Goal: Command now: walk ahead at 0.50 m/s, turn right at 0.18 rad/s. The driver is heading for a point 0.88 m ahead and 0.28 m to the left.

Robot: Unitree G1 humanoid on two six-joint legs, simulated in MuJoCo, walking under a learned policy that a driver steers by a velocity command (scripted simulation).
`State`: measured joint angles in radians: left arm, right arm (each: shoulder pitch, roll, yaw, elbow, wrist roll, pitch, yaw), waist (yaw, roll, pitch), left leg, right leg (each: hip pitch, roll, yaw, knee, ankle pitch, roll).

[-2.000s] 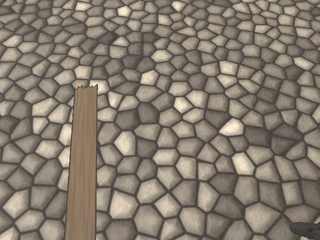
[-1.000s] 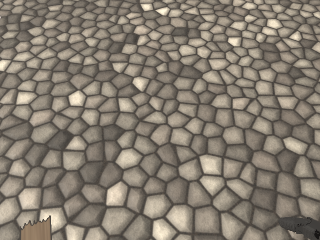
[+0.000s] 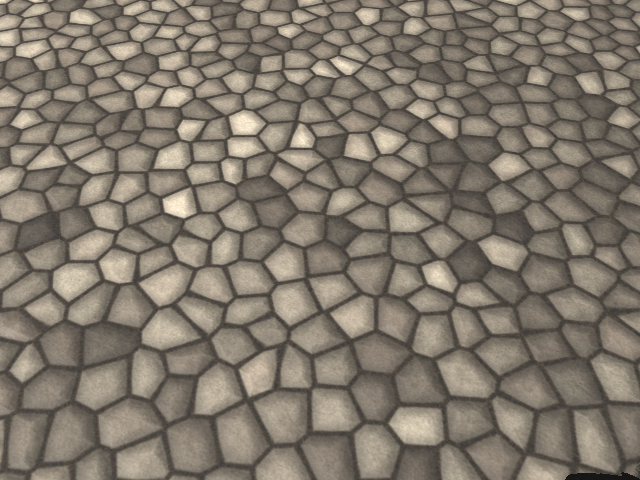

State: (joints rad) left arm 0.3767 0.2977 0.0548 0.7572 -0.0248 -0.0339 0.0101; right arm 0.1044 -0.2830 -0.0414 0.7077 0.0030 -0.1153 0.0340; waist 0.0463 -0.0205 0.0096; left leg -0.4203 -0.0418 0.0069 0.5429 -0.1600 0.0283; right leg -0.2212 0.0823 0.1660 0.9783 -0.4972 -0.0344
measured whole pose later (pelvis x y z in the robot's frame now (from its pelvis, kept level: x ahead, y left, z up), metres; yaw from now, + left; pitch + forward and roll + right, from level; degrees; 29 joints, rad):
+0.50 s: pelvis +0.27 -0.04 +0.00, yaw +1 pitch +2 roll +0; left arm 0.05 0.26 0.03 0.64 0.00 -0.08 -0.03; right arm 0.40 -0.30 -0.04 0.88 0.02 -0.05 0.00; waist -0.07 0.02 0.03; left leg -0.18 0.00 -0.06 0.91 -0.47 0.01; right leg -0.45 0.00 -0.04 0.56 -0.14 -0.03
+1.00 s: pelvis +0.54 +0.01 -0.01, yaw +17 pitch +1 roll -1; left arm 0.31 0.30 0.07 0.87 -0.01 -0.04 0.02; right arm 0.08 -0.28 -0.06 0.67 0.02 -0.03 0.05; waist 0.04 0.01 0.06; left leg -0.51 -0.02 0.06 0.64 -0.16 0.10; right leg -0.02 -0.09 -0.20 0.72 -0.45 0.04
